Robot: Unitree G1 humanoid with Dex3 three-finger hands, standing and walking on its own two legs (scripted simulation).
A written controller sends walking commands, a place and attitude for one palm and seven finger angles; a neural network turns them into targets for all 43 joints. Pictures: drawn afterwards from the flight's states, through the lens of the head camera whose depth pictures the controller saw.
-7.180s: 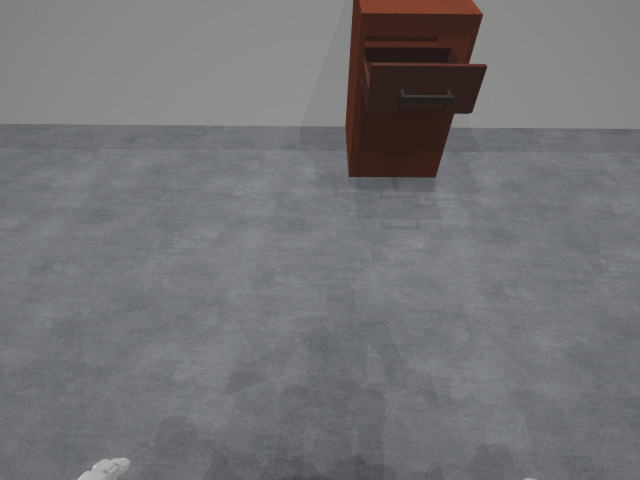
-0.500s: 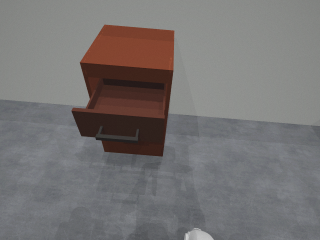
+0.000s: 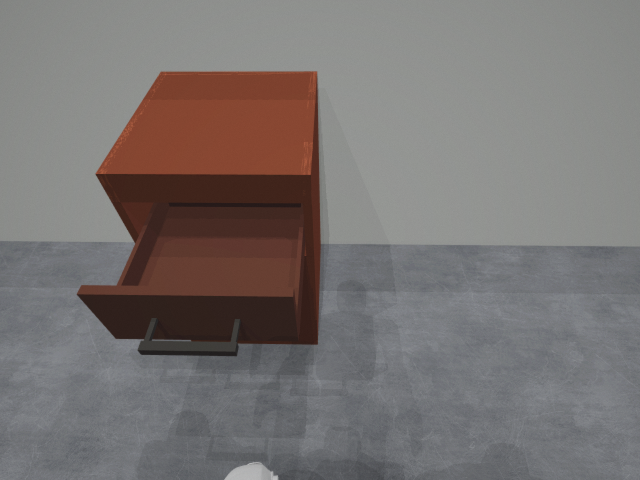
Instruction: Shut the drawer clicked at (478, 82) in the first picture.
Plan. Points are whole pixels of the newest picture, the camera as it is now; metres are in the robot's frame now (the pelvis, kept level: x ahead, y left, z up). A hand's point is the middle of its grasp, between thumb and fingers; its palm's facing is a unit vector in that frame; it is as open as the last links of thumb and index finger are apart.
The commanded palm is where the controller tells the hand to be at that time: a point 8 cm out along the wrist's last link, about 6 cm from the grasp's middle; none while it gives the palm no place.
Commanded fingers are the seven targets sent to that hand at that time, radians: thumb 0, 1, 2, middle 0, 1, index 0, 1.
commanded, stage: come to a stop and stand still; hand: left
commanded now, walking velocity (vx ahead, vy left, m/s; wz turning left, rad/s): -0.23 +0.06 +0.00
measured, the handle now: (191, 336) +0.39 +0.27 -0.19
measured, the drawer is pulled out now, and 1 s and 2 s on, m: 0.23 0.23 0.23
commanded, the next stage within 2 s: look again from close up in 1.06 s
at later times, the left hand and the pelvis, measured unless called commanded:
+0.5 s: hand out of the picture +0.03 +0.20 -0.18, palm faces +0.02 -0.96 -0.28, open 7.4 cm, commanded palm none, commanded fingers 0.00 0.90 0.90 -0.20 -0.30 -0.20 -0.30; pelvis +0.03 +0.00 -0.01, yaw -3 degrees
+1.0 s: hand out of the picture +0.02 +0.13 -0.17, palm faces +0.03 -0.98 -0.22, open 7.3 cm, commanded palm none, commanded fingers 0.00 0.90 0.90 -0.20 -0.30 -0.20 -0.30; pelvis +0.00 -0.04 +0.00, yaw -1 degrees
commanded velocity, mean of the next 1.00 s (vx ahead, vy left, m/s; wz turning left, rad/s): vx -0.07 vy -0.02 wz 0.00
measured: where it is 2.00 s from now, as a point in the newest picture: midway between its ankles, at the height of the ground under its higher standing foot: outside the picture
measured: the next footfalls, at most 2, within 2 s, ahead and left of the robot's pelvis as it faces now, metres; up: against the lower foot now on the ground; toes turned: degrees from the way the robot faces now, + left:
left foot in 0.14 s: +0.13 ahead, +0.14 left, +0.00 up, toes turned +5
left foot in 0.76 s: +0.02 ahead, +0.11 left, +0.00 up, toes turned +2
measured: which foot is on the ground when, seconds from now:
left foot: up 0.00-0.12, down 0.14-0.52, up 0.54-0.74, down 0.76-1.00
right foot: down 0.00-1.00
